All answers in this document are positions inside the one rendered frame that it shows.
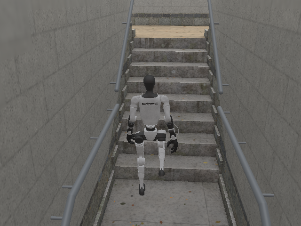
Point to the stairs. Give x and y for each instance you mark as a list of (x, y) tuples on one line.
[(180, 69)]

